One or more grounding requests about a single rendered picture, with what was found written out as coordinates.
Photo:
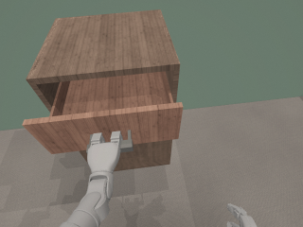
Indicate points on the left robot hand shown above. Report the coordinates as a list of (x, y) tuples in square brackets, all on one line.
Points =
[(103, 156)]

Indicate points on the right robot hand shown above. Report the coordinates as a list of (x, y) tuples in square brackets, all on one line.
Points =
[(241, 216)]

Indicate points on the cabinet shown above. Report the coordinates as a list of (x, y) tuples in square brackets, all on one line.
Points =
[(104, 46)]

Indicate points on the drawer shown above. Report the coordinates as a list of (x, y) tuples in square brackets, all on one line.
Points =
[(141, 103)]

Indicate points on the handle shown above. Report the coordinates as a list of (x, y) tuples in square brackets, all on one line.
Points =
[(125, 145)]

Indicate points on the robot left forearm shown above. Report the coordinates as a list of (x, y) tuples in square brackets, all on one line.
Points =
[(94, 206)]

